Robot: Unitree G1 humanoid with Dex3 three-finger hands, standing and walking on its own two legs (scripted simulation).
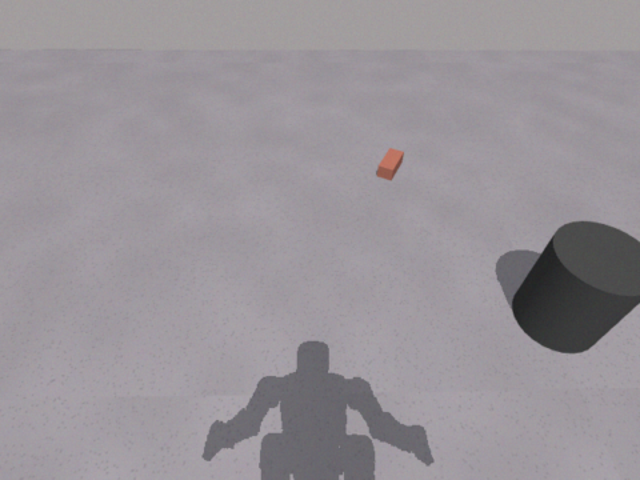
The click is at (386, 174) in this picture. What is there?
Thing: lying carton
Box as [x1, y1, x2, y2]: [377, 148, 403, 179]
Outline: 402,151 390,148 378,166 377,176 391,179 401,162 403,154
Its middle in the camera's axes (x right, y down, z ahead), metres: +0.35 -0.40 +2.02
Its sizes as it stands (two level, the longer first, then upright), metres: 0.172 0.078 0.066
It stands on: the floor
